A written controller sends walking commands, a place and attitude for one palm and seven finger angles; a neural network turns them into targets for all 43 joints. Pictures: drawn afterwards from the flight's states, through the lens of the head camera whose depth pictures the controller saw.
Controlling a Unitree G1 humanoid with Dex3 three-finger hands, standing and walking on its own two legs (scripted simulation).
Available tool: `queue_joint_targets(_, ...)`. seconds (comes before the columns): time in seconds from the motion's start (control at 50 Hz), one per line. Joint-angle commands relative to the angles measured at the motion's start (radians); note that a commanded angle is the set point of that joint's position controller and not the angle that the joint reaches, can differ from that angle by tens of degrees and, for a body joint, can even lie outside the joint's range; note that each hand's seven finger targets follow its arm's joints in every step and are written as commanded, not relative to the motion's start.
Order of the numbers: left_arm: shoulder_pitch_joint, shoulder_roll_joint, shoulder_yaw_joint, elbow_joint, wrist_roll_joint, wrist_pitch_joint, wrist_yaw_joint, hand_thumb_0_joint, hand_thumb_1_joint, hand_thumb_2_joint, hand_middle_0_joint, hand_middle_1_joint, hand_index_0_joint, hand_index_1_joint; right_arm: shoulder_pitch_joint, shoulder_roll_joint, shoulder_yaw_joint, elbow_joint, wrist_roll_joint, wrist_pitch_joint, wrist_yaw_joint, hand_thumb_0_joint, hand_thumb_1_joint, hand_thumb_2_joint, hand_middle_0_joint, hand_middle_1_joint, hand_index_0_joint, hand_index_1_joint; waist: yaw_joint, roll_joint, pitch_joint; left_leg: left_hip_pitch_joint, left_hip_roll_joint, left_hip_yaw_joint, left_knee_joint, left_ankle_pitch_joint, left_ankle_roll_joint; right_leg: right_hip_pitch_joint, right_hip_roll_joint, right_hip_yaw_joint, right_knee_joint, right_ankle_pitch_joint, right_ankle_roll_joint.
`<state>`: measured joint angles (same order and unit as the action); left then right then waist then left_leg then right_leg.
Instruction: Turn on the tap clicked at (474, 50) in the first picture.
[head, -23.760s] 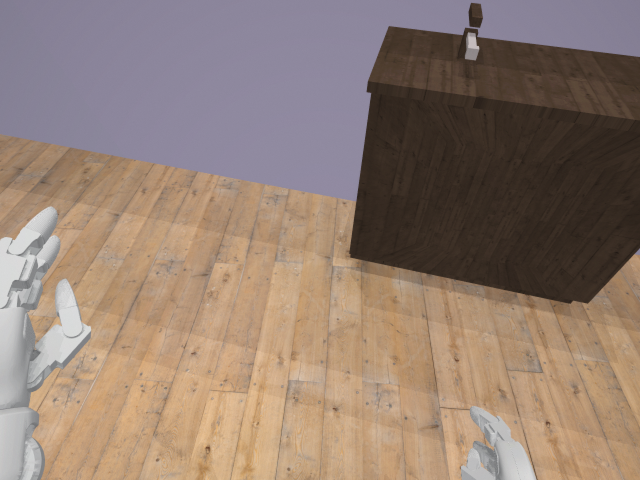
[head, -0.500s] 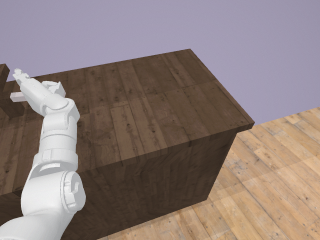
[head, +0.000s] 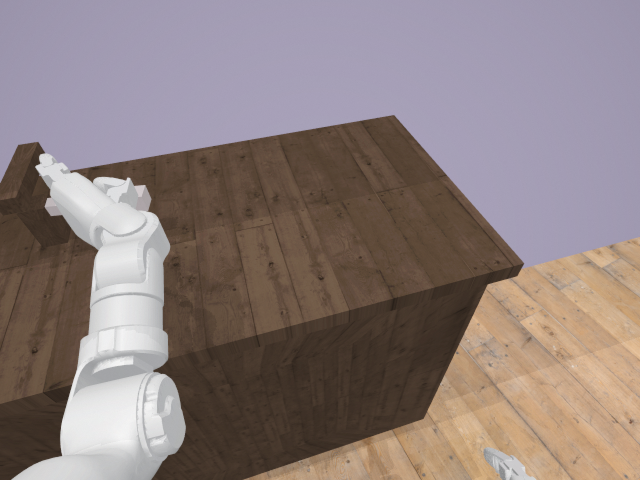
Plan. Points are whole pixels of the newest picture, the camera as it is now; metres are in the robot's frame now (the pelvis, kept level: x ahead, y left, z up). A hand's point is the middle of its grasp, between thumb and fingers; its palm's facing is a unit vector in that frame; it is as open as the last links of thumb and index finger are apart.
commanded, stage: lift the hand up off the lever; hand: left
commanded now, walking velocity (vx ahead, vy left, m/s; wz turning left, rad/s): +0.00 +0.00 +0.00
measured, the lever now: (138, 198) +0.47 +0.31 +0.11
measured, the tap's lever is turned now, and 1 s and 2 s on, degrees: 81 81 81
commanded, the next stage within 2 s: draw the hand back beside the body in 0.08 s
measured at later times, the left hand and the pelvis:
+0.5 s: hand (141, 238) +0.35 +0.24 +0.15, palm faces +0.40 -0.90 -0.18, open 7.8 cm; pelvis +0.00 -0.01 +0.00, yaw -3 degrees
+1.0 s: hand (90, 306) +0.24 +0.24 +0.17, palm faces +0.37 -0.89 -0.26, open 7.6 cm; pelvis -0.02 +0.00 +0.01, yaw -2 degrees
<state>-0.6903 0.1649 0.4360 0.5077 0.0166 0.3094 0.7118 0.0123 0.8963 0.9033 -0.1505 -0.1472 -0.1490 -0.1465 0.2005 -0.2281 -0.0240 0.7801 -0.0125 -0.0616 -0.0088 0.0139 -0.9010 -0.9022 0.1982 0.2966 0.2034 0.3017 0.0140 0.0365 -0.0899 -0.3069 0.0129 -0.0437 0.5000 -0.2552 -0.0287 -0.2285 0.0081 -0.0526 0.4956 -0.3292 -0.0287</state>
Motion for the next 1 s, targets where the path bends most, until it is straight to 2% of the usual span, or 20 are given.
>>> queue_joint_targets(0.0, -0.503, 0.228, -0.047, -0.205, 0.042, -0.042, 0.004, 0.000, 0.900, 0.900, -0.150, -0.150, -0.150, -0.150, -0.082, -0.117, -0.032, -0.118, 0.000, -0.038, -0.015, 0.000, -0.900, -0.900, 0.200, 0.300, 0.200, 0.300, -0.015, -0.029, -0.253, 0.146, -0.015, 0.056, -0.013, 0.355, 0.041, 0.065, -0.007, -0.015, -0.043, 0.403, 0.007)
queue_joint_targets(0.12, -0.507, 0.250, -0.030, -0.185, 0.047, -0.051, 0.002, 0.000, 0.900, 0.900, -0.150, -0.150, -0.150, -0.150, -0.087, -0.118, -0.033, -0.118, 0.000, -0.035, -0.018, 0.000, -0.900, -0.900, 0.200, 0.300, 0.200, 0.300, -0.011, -0.011, -0.287, 0.155, -0.019, 0.051, -0.004, 0.374, 0.040, 0.069, -0.008, -0.014, -0.033, 0.423, 0.006)
queue_joint_targets(0.16, -0.521, 0.201, -0.071, -0.181, 0.047, -0.053, 0.000, 0.000, 0.900, 0.900, -0.150, -0.150, -0.150, -0.150, -0.083, -0.111, -0.031, -0.120, 0.002, -0.036, -0.014, 0.000, -0.900, -0.900, 0.200, 0.300, 0.200, 0.300, -0.021, -0.005, -0.283, 0.162, -0.019, 0.053, 0.002, 0.384, 0.039, 0.062, -0.010, -0.015, -0.029, 0.438, 0.006)
queue_joint_targets(0.18, -0.434, 0.156, -0.222, -0.268, 0.065, -0.064, -0.156, 0.000, 0.900, 0.900, -0.151, -0.153, -0.151, -0.153, -0.058, -0.138, -0.034, -0.132, 0.015, -0.013, -0.030, 0.000, -0.900, -0.900, 0.200, 0.300, 0.200, 0.300, -0.055, -0.045, -0.312, 0.210, -0.016, 0.066, 0.013, 0.412, 0.049, 0.063, 0.001, 0.009, 0.004, 0.511, 0.004)
queue_joint_targets(0.22, -0.346, 0.280, -0.117, -0.279, 0.031, -0.073, -0.277, 0.000, 0.900, 0.900, -0.153, -0.159, -0.153, -0.159, -0.050, -0.139, -0.033, -0.171, 0.029, 0.010, -0.057, 0.000, -0.900, -0.900, 0.200, 0.300, 0.200, 0.300, -0.015, -0.050, -0.313, 0.205, -0.023, 0.071, 0.001, 0.428, 0.064, 0.126, -0.002, 0.015, -0.010, 0.578, 0.005)
queue_joint_targets(0.28, -0.152, 0.313, -0.110, -0.395, -0.034, -0.097, -0.439, 0.000, 0.900, 0.900, -0.156, -0.168, -0.156, -0.168, -0.076, -0.130, -0.019, -0.227, 0.050, 0.032, -0.079, 0.000, -0.900, -0.900, 0.200, 0.300, 0.200, 0.300, 0.012, -0.093, -0.292, 0.207, -0.020, 0.076, -0.019, 0.433, 0.065, 0.193, -0.007, 0.024, -0.018, 0.660, 0.017)
queue_joint_targets(0.32, 0.011, 0.380, -0.024, -0.432, -0.102, -0.107, -0.533, 0.000, 0.900, 0.900, -0.158, -0.174, -0.158, -0.174, -0.100, -0.130, -0.010, -0.253, 0.062, 0.042, -0.092, 0.000, -0.900, -0.900, 0.200, 0.300, 0.200, 0.300, 0.045, -0.067, -0.275, 0.203, -0.019, 0.081, -0.038, 0.417, 0.063, 0.232, -0.006, 0.027, -0.033, 0.672, 0.019)
queue_joint_targets(0.36, 0.095, 0.406, 0.043, -0.523, -0.155, -0.092, -0.537, 0.000, 0.900, 0.900, -0.160, -0.180, -0.160, -0.180, -0.138, -0.112, 0.002, -0.282, 0.072, 0.035, -0.100, 0.000, -0.900, -0.900, 0.200, 0.300, 0.200, 0.300, 0.074, -0.071, -0.238, 0.184, -0.018, 0.085, -0.055, 0.384, 0.059, 0.250, -0.008, 0.027, -0.052, 0.657, 0.030)
queue_joint_targets(0.38, 0.284, 0.569, 0.065, -0.438, -0.110, -0.175, -0.553, 0.000, 0.900, 0.900, -0.161, -0.183, -0.161, -0.183, -0.075, -0.129, -0.005, -0.271, 0.047, 0.029, -0.076, 0.000, -0.900, -0.900, 0.200, 0.300, 0.200, 0.300, 0.045, -0.039, -0.129, 0.177, -0.011, 0.081, -0.058, 0.314, 0.061, 0.207, -0.034, 0.044, -0.074, 0.650, 0.038)
queue_joint_targets(0.4, 0.322, 0.514, 0.031, -0.456, -0.118, -0.225, -0.570, 0.000, 0.900, 0.900, -0.162, -0.186, -0.162, -0.186, -0.085, -0.120, 0.000, -0.288, 0.048, 0.025, -0.068, 0.000, -0.900, -0.900, 0.200, 0.300, 0.200, 0.300, 0.049, -0.048, -0.091, 0.146, -0.013, 0.080, -0.073, 0.286, 0.061, 0.203, -0.028, 0.038, -0.079, 0.596, 0.029)
queue_joint_targets(0.42, 0.313, 0.547, 0.059, -0.502, -0.119, -0.260, -0.575, 0.000, 0.900, 0.900, -0.163, -0.189, -0.163, -0.189, -0.100, -0.124, -0.005, -0.287, 0.050, 0.018, -0.066, 0.000, -0.900, -0.900, 0.200, 0.300, 0.200, 0.300, 0.053, -0.013, -0.090, 0.158, -0.013, 0.078, -0.077, 0.278, 0.061, 0.191, -0.023, 0.039, -0.092, 0.542, 0.020)
queue_joint_targets(0.48, 0.209, 0.508, -0.022, -0.725, -0.110, -0.359, -0.589, 0.000, 0.900, 0.900, -0.166, -0.198, -0.166, -0.198, -0.129, -0.123, -0.008, -0.313, 0.047, -0.026, -0.065, 0.000, -0.900, -0.900, 0.200, 0.300, 0.200, 0.300, 0.021, 0.038, -0.091, 0.246, -0.012, 0.082, -0.081, 0.271, 0.066, 0.135, -0.009, 0.039, -0.127, 0.454, 0.013)
queue_joint_targets(0.54, 0.108, 0.468, -0.087, -0.778, -0.094, -0.412, -0.581, 0.000, 0.900, 0.900, -0.169, -0.207, -0.169, -0.207, -0.131, -0.125, -0.008, -0.295, 0.045, -0.066, -0.068, 0.000, -0.900, -0.900, 0.200, 0.300, 0.200, 0.300, -0.006, 0.078, -0.080, 0.318, -0.012, 0.075, -0.084, 0.242, 0.070, 0.063, 0.004, 0.040, -0.151, 0.372, 0.008)
queue_joint_targets(0.62, 0.166, 0.312, -0.219, -0.703, -0.090, -0.438, -0.581, 0.000, 0.900, 0.900, -0.173, -0.219, -0.173, -0.219, -0.124, -0.122, -0.009, -0.267, 0.052, -0.094, -0.068, 0.000, -0.900, -0.900, 0.200, 0.300, 0.200, 0.300, -0.021, 0.055, -0.036, 0.336, -0.015, 0.064, -0.108, 0.164, 0.069, 0.024, 0.009, 0.033, -0.172, 0.268, 0.004)
queue_joint_targets(0.64, 0.225, 0.304, -0.219, -0.662, -0.092, -0.438, -0.578, 0.000, 0.900, 0.900, -0.174, -0.222, -0.174, -0.222, -0.120, -0.122, -0.010, -0.259, 0.050, -0.094, -0.069, 0.000, -0.900, -0.900, 0.200, 0.300, 0.200, 0.300, -0.018, 0.047, -0.026, 0.331, -0.013, 0.062, -0.112, 0.147, 0.071, 0.026, 0.007, 0.034, -0.171, 0.248, 0.005)
queue_joint_targets(0.7, 0.387, 0.337, -0.157, -0.616, -0.103, -0.439, -0.585, 0.000, 0.900, 0.900, -0.177, -0.231, -0.177, -0.231, -0.134, -0.129, -0.008, -0.264, 0.048, -0.076, -0.066, 0.000, -0.900, -0.900, 0.200, 0.300, 0.200, 0.300, 0.012, -0.095, -0.031, 0.286, -0.013, 0.059, -0.127, 0.145, 0.073, 0.082, 0.003, 0.028, -0.174, 0.253, 0.010)
queue_joint_targets(0.76, 0.519, 0.395, -0.071, -0.670, -0.113, -0.452, -0.599, 0.000, 0.900, 0.900, -0.180, -0.240, -0.180, -0.240, -0.157, -0.121, -0.005, -0.286, 0.046, -0.060, -0.062, 0.000, -0.900, -0.900, 0.200, 0.300, 0.200, 0.300, 0.043, -0.073, -0.066, 0.272, -0.009, 0.065, -0.134, 0.188, 0.069, 0.146, -0.006, 0.030, -0.163, 0.311, 0.009)
queue_joint_targets(0.82, 0.578, 0.434, -0.017, -0.781, -0.114, -0.466, -0.608, 0.000, 0.900, 0.900, -0.183, -0.249, -0.183, -0.249, -0.171, -0.108, 0.003, -0.303, 0.040, -0.054, -0.059, 0.000, -0.900, -0.900, 0.200, 0.300, 0.200, 0.300, 0.053, 0.023, -0.071, 0.274, -0.005, 0.068, -0.135, 0.220, 0.060, 0.161, -0.009, 0.030, -0.167, 0.336, 0.002)
queue_joint_targets(0.92, 0.570, 0.417, -0.028, -0.920, -0.108, -0.474, -0.607, 0.000, 0.900, 0.900, -0.188, -0.264, -0.188, -0.264, -0.189, -0.093, 0.012, -0.318, 0.032, -0.069, -0.062, 0.000, -0.900, -0.900, 0.200, 0.300, 0.200, 0.300, 0.041, 0.062, -0.008, 0.279, -0.002, 0.069, -0.133, 0.192, 0.056, 0.115, -0.005, 0.025, -0.198, 0.285, 0.000)
queue_joint_targets(0.98, 0.606, 0.351, -0.093, -0.913, -0.104, -0.470, -0.606, 0.000, 0.900, 0.900, -0.191, -0.273, -0.191, -0.273, -0.185, -0.093, 0.015, -0.315, 0.029, -0.085, -0.062, 0.000, -0.900, -0.900, 0.200, 0.300, 0.200, 0.300, 0.032, 0.064, 0.020, 0.290, -0.001, 0.061, -0.138, 0.157, 0.055, 0.087, -0.001, 0.024, -0.200, 0.237, -0.001)
